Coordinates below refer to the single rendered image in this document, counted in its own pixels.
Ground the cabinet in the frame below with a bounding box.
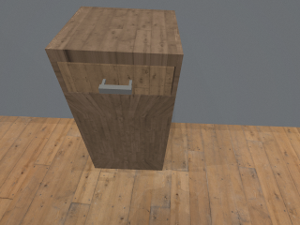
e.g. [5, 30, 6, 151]
[45, 6, 184, 171]

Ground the drawer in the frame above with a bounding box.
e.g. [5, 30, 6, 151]
[57, 62, 174, 96]

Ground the handle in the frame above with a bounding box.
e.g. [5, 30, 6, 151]
[98, 79, 132, 95]

